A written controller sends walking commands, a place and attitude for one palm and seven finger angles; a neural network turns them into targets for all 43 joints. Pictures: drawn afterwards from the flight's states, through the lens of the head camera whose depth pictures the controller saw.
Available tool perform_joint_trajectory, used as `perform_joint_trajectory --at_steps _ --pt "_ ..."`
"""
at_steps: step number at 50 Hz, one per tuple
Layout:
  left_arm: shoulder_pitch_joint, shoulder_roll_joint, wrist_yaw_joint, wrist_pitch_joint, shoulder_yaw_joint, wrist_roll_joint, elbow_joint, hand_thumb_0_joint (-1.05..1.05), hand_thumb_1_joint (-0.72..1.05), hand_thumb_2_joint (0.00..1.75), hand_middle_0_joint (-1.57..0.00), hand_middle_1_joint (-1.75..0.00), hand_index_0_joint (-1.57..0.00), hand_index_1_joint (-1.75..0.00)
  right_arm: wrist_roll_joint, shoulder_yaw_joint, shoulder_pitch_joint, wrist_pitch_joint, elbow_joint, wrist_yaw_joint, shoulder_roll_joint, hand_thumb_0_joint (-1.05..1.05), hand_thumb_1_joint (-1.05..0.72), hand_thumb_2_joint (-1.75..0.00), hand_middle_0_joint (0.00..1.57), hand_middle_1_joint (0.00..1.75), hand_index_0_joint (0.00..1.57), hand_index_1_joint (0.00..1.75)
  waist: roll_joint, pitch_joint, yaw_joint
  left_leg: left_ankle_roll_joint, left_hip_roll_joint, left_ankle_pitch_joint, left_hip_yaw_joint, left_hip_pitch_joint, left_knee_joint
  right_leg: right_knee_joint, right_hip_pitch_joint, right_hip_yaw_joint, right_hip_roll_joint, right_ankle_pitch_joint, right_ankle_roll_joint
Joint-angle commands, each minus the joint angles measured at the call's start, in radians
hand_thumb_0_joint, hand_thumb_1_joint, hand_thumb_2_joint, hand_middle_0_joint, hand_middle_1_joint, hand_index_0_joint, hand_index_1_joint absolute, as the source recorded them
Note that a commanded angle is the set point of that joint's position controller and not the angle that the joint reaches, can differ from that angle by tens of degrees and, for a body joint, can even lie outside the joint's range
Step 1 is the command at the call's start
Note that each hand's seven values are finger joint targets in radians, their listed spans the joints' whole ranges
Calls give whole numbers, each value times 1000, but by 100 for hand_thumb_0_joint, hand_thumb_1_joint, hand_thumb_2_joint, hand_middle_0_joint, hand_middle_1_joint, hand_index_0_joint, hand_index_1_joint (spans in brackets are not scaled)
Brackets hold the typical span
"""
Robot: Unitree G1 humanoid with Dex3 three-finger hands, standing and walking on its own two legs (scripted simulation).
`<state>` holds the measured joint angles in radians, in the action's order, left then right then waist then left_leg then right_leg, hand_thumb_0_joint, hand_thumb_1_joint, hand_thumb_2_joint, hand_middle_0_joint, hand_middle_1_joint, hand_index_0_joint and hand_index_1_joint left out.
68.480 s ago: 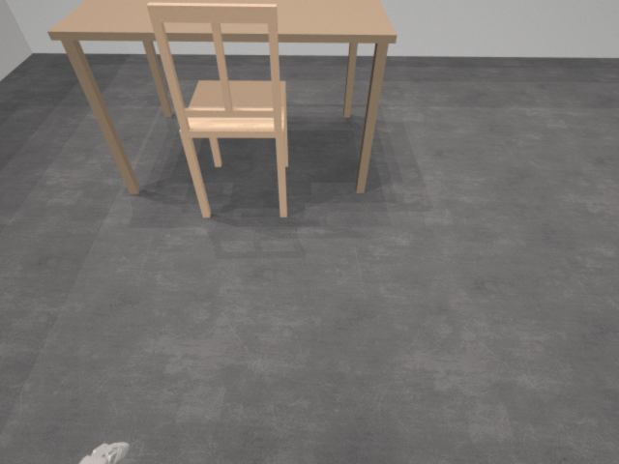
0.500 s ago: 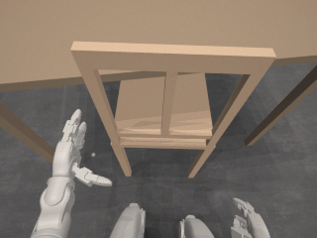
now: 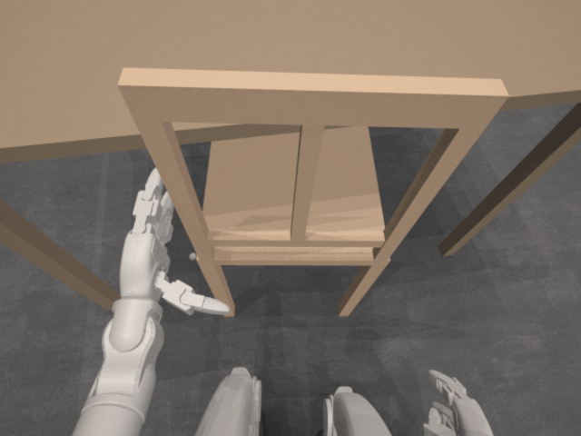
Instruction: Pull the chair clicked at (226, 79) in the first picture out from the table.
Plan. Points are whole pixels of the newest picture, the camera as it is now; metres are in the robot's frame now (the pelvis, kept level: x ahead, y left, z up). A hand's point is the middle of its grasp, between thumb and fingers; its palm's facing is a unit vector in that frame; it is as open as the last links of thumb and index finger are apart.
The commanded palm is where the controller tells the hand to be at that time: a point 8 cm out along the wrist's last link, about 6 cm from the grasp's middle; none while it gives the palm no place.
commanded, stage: push the fingers through the gap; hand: left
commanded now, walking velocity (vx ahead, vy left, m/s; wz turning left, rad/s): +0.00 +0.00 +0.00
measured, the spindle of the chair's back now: (303, 191) +0.45 +0.00 +0.03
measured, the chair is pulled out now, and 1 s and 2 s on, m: -0.05 -0.05 -0.05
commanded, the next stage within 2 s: hook a spindle and tug to test in 1.06 s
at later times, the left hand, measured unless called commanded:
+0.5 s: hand (195, 235) +0.38 +0.15 +0.01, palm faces +0.03 -1.00 -0.03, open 16.9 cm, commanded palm +0.37 +0.19 +0.01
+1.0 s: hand (199, 213) +0.41 +0.15 +0.01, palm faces +0.05 -1.00 -0.02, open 16.9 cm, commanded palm +0.39 +0.19 +0.01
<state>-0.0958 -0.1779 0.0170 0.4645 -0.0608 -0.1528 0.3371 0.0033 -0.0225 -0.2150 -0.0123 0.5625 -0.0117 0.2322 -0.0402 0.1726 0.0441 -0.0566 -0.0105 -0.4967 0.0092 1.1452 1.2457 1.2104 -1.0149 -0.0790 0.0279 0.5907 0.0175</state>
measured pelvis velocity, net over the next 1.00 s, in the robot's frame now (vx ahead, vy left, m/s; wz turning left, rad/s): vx -0.01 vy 0.00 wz -0.01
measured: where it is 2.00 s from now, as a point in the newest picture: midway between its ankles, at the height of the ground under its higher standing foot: outside the picture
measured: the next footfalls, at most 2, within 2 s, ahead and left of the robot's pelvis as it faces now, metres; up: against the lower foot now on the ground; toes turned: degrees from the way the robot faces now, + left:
none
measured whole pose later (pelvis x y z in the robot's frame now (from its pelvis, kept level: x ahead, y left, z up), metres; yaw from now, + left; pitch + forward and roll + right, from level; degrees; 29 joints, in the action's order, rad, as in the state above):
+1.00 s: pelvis -0.01 +0.00 +0.00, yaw -1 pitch +24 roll -4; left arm -0.45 -0.24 0.04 0.53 -0.20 -0.12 0.76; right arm 0.01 -0.01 -0.26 0.04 0.62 0.01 0.24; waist -0.04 0.16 0.10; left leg -0.05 -0.02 -0.49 0.01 1.19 1.26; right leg 1.22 -1.06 -0.08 0.04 0.58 0.02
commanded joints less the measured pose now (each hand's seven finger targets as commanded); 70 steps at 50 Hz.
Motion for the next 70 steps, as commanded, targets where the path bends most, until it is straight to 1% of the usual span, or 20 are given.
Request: perform_joint_trajectory --at_steps 1,5,8,10,15,20,22,24,27,29,35,38,41,47,48,55,58,62,66,70 --pt "-280 -114 -18 112 -44 53 21 0 -50 30 -6 -8 -6 -8 7 64 -21 -24 -56 10 158 0 -90 -90 20 30 20 30 10 245 59 31 -17 216 -99 -325 -111 -127 -35 15 6 -201 11" --pt "-334 -86 39 25 -31 28 122 0 -50 30 -6 -8 -6 -8 -12 67 -18 7 -93 14 179 0 -90 -90 20 30 20 30 13 276 48 28 -3 147 -80 -314 -140 -159 13 25 0 -175 14" --pt "-384 -151 38 43 -90 -10 -87 0 -50 30 -6 -8 -6 -8 -13 75 -24 6 -117 7 174 0 -90 -90 20 30 20 30 -92 489 9 37 -14 333 -85 -489 -140 -145 76 32 -1 -309 18" --pt "-414 -141 27 81 -62 -13 -206 0 -50 30 -6 -8 -6 -8 -9 78 -31 -4 -113 7 162 0 -90 -90 20 30 20 30 -118 559 13 42 -22 433 -93 -573 -133 -137 89 29 -1 -367 15" --pt "-415 -152 -18 124 -86 11 -77 0 -50 30 -6 -8 -6 -8 2 74 -41 -9 -54 6 160 0 -90 -90 20 30 20 30 -11 406 58 32 -23 358 -90 -440 -114 -136 55 29 6 -340 4" --pt "-436 -120 28 81 -71 25 161 0 -50 30 -6 -8 -6 -8 -3 75 -52 9 -42 12 176 0 -90 -90 20 30 20 30 25 297 71 29 -12 234 -78 -337 -122 -152 21 29 5 -258 8" --pt "-462 -116 44 74 -69 14 133 0 -50 30 -6 -8 -6 -8 -6 76 -54 14 -58 16 176 0 -90 -90 20 30 20 30 -38 355 56 34 -12 273 -82 -399 -132 -150 24 25 3 -277 13" --pt "-562 -113 49 78 -47 19 100 0 -50 30 -6 -8 -6 -8 -7 81 -58 20 -52 13 176 0 -90 -90 20 30 20 30 -51 376 76 35 -16 278 -92 -438 -127 -150 -6 24 0 -266 10" --pt "-673 -180 18 112 -100 23 31 0 -50 30 -6 -8 -6 -8 -2 79 -59 12 -49 4 177 0 -90 -90 20 30 20 30 -74 430 68 35 -19 272 -107 -473 -123 -143 -22 29 3 -242 12" --pt "-716 -168 -3 144 -87 31 17 0 -50 30 -6 -8 -6 -8 5 76 -62 2 -37 2 170 0 -90 -90 20 30 20 30 -102 464 76 37 -18 283 -107 -506 -119 -142 -31 30 4 -241 11" --pt "-701 -184 7 113 -122 48 274 0 -50 30 -6 -8 -6 -8 6 69 -76 10 -19 8 178 0 -90 -90 20 30 20 30 -13 386 88 27 -7 178 -85 -349 -111 -158 2 42 9 -191 6" --pt "-661 -192 29 91 -144 28 277 0 -50 30 -6 -8 -6 -8 0 69 -84 23 -40 17 179 0 -90 -90 20 30 20 30 -34 427 61 30 -7 237 -80 -382 -126 -157 40 38 9 -244 13" --pt "-662 -178 35 94 -133 19 250 0 -50 30 -6 -8 -6 -8 -2 73 -89 30 -46 19 176 0 -90 -90 20 30 20 30 -26 436 72 26 -9 262 -76 -390 -120 -160 49 41 9 -273 8" --pt "-709 -247 9 158 -185 27 183 0 -50 30 -6 -8 -6 -8 3 73 -95 25 -33 14 173 0 -90 -90 20 30 20 30 -40 435 62 28 -11 256 -75 -394 -123 -155 53 48 13 -257 8" --pt "-707 -217 7 162 -163 29 187 0 -50 30 -6 -8 -6 -8 6 73 -95 24 -31 17 169 0 -90 -90 20 30 20 30 -43 433 70 29 -11 264 -77 -404 -124 -154 46 43 13 -262 8" --pt "-634 -198 32 119 -152 32 280 0 -50 30 -6 -8 -6 -8 1 75 -101 45 -36 25 178 0 -90 -90 20 30 20 30 -31 381 73 29 -12 258 -69 -377 -131 -160 33 38 12 -270 9" --pt "-654 -206 33 127 -162 17 212 0 -50 30 -6 -8 -6 -8 0 81 -101 44 -38 22 179 0 -90 -90 20 30 20 30 -58 428 65 35 -19 312 -82 -444 -133 -153 28 31 12 -293 12" --pt "-695 -204 17 157 -155 16 145 0 -50 30 -13 -30 -13 -30 6 81 -99 35 -30 19 175 0 -90 -90 20 30 20 30 -66 471 74 37 -25 356 -93 -484 -119 -138 11 28 14 -314 9" --pt "-671 -211 10 152 -162 35 208 0 -50 30 -20 -52 -20 -52 11 81 -105 39 -19 20 178 0 -90 -90 20 30 20 30 -53 428 74 37 -21 345 -93 -447 -114 -130 1 25 14 -310 10" --pt "-627 -143 13 120 -110 36 212 0 -50 30 -27 -74 -27 -74 7 84 -96 53 -34 30 174 0 -90 -90 20 30 20 30 -75 437 70 44 -26 370 -100 -498 -128 -138 -17 12 13 -309 13"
